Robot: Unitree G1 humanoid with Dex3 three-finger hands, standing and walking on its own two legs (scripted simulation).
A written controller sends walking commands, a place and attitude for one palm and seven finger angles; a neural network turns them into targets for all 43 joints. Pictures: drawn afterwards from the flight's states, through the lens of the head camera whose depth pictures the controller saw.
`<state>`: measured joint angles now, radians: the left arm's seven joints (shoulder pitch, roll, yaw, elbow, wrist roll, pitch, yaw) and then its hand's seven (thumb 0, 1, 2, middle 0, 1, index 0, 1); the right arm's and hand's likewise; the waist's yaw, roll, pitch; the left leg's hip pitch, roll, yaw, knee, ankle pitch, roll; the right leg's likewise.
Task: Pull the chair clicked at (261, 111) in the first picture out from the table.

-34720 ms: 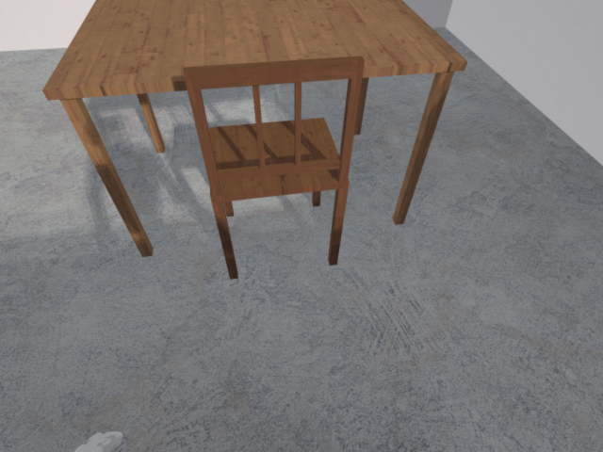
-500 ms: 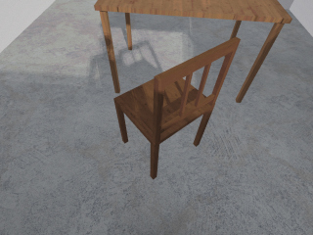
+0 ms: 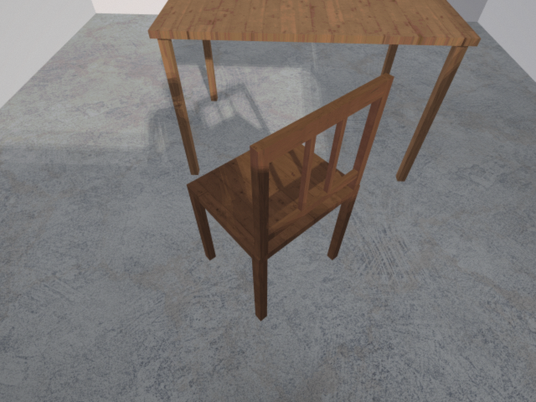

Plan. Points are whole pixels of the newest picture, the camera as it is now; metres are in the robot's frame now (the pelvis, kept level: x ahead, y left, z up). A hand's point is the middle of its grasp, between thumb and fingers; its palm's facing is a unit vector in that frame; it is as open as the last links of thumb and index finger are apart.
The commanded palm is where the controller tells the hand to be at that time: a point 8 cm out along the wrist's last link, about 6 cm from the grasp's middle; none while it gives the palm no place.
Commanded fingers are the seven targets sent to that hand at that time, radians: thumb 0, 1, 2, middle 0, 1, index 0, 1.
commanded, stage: let the arm hang, fingers relaxed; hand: left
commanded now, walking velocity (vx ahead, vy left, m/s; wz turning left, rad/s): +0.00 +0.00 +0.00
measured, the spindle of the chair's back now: (305, 175) +0.64 -0.06 -0.10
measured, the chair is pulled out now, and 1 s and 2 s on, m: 0.51 0.51 0.51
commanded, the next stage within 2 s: look to check the result in 0.12 s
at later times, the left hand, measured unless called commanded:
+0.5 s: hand out of the picture +0.01 +0.16 -0.17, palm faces +0.00 -0.98 -0.19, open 7.4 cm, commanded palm none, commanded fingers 0.00 0.90 0.90 -0.20 -0.30 -0.20 -0.30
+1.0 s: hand out of the picture +0.02 +0.16 -0.18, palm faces +0.00 -0.98 -0.19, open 7.4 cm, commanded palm none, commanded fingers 0.00 0.90 0.90 -0.20 -0.30 -0.20 -0.30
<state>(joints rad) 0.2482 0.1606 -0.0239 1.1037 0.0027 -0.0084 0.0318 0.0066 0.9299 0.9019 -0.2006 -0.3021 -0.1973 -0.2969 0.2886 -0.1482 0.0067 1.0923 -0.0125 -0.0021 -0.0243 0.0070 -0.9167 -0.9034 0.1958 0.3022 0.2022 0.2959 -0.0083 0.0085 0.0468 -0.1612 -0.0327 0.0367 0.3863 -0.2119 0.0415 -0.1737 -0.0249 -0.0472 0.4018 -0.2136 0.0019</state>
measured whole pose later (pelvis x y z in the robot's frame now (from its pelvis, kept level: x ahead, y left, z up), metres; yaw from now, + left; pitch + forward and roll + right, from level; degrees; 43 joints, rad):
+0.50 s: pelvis +0.02 +0.00 +0.00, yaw +0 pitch -1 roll +0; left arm 0.27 0.14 -0.02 1.12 0.00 -0.01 0.03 0.00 0.91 0.90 -0.20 -0.30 -0.20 -0.30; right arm 0.28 -0.14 0.01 1.11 -0.01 -0.01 -0.03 0.00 -0.91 -0.90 0.20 0.30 0.20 0.30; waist -0.01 0.01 0.06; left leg -0.14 -0.02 0.04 0.38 -0.23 0.03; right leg -0.15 -0.01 -0.04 0.39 -0.23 0.00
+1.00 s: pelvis +0.03 +0.00 +0.00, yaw -1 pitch +0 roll +0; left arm 0.27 0.15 -0.02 1.12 0.00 -0.01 0.04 0.00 0.91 0.90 -0.20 -0.30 -0.20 -0.30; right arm 0.29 -0.14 0.01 1.12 -0.01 -0.01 -0.03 0.00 -0.91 -0.90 0.20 0.30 0.20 0.30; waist -0.01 0.01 0.06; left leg -0.12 -0.02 0.05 0.38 -0.25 0.03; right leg -0.14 -0.01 -0.04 0.39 -0.25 0.00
